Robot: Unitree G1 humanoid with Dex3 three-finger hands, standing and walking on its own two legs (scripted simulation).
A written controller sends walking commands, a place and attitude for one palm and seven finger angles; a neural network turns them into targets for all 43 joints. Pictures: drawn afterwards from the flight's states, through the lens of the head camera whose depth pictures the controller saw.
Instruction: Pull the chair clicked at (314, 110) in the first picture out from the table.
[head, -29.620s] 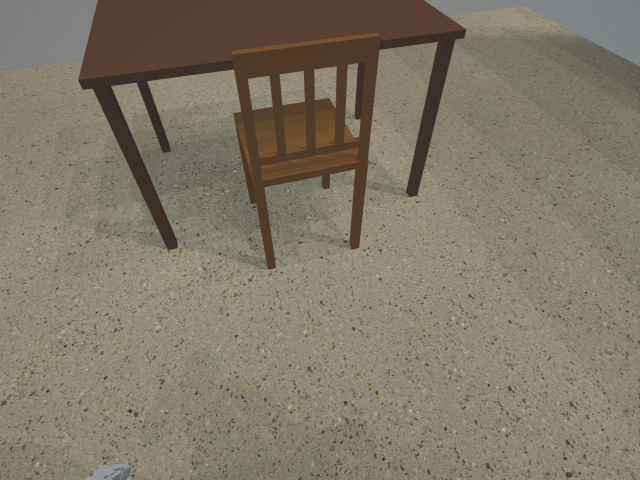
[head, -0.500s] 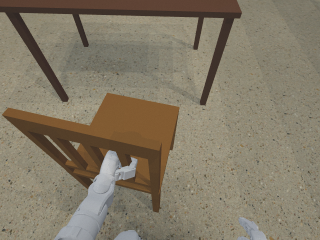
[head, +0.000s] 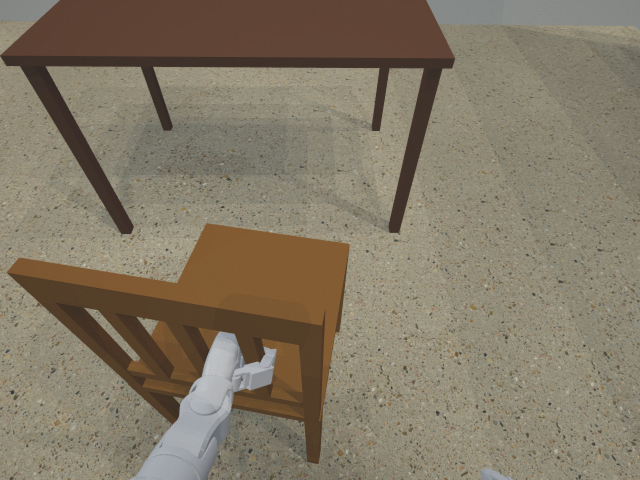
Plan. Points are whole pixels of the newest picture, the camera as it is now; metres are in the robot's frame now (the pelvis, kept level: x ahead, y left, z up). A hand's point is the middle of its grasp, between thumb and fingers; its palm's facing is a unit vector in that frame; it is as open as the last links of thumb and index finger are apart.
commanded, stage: stop walking, hand still on the chair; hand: left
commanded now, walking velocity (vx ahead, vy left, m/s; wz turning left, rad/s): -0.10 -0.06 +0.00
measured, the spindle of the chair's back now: (198, 353) +0.31 +0.20 -0.10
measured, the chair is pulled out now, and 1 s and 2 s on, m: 0.59 0.59 0.59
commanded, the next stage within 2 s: open the thumb and straighten the fingers in 0.52 s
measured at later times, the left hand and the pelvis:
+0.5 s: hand (266, 365) +0.28 +0.08 -0.06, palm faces -0.07 -0.99 -0.11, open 5.6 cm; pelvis +0.03 -0.02 +0.00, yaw +0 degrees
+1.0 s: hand (257, 356) +0.30 +0.10 -0.08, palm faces -0.10 -0.99 -0.11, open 11.8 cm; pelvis +0.04 -0.01 -0.03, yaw +0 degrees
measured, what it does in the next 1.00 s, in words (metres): stands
